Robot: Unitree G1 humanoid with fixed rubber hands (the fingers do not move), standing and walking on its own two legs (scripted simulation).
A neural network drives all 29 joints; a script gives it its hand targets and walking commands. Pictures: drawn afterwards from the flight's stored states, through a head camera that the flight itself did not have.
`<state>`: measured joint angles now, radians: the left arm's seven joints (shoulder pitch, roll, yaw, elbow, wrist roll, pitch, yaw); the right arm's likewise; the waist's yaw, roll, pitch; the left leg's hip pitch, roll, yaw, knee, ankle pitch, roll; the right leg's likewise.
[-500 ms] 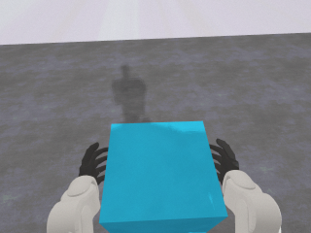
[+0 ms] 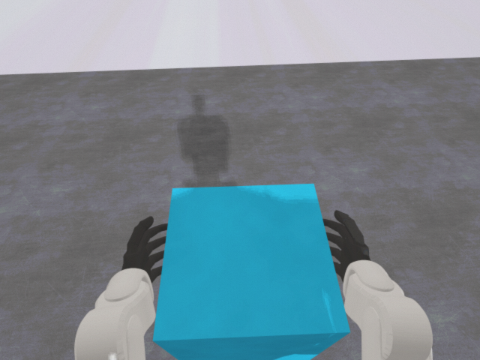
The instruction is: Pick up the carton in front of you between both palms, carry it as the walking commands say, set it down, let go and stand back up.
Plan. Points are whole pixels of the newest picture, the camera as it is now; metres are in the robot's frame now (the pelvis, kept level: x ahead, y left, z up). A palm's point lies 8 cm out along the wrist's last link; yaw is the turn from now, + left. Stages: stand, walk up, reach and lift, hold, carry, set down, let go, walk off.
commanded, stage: carry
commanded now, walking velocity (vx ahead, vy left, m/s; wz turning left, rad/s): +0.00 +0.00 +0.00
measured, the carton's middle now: (245, 282) +0.24 +0.00 +0.03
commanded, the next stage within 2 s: hold in 1.92 s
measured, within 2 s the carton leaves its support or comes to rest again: neither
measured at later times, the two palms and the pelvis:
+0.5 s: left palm (162, 244) +0.30 +0.14 +0.06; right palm (342, 247) +0.29 -0.16 +0.06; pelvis +0.04 +0.00 -0.01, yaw -3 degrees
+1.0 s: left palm (169, 259) +0.29 +0.13 +0.03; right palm (344, 261) +0.28 -0.17 +0.03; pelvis +0.00 -0.01 +0.00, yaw -2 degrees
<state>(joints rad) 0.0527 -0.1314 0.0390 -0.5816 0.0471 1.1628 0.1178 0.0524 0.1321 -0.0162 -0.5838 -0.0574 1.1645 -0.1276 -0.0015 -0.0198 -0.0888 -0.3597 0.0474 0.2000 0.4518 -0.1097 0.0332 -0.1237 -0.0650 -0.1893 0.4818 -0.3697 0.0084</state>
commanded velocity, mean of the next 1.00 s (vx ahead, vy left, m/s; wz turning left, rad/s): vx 0.00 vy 0.00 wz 0.00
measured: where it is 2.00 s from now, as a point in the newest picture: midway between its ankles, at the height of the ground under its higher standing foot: outside the picture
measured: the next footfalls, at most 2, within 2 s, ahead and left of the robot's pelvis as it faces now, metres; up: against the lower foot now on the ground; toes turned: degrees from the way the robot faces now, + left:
none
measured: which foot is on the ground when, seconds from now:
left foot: down 0.00-1.00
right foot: down 0.00-1.00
